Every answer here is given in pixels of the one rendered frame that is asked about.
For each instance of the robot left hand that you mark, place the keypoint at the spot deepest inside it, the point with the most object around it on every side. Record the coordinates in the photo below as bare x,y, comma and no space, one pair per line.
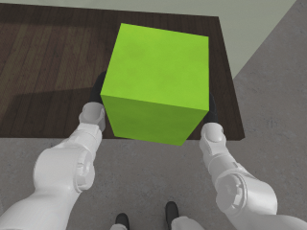
95,95

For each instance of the robot right hand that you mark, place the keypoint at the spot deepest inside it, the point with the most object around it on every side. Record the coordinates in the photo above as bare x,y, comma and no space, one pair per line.
212,115

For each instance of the right robot upper arm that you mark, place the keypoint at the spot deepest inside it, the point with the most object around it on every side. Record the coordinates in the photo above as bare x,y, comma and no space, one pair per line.
251,204

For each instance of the table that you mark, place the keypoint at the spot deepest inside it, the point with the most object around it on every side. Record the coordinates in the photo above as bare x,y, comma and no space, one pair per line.
51,57

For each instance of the robot right forearm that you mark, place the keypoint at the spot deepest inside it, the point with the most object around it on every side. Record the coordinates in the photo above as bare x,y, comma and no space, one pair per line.
216,156

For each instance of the left robot upper arm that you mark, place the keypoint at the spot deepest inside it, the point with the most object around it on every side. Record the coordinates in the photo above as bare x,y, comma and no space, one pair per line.
61,174

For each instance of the robot left forearm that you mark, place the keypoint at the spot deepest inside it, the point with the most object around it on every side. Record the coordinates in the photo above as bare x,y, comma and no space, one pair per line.
88,134

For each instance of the carton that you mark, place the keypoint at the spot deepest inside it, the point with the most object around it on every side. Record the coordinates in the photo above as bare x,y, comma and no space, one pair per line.
156,87

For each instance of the right robot thigh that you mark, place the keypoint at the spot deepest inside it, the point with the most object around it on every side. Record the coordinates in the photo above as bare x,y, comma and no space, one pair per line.
186,224

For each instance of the robot right foot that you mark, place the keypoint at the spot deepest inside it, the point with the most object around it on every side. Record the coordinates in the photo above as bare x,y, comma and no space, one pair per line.
171,212

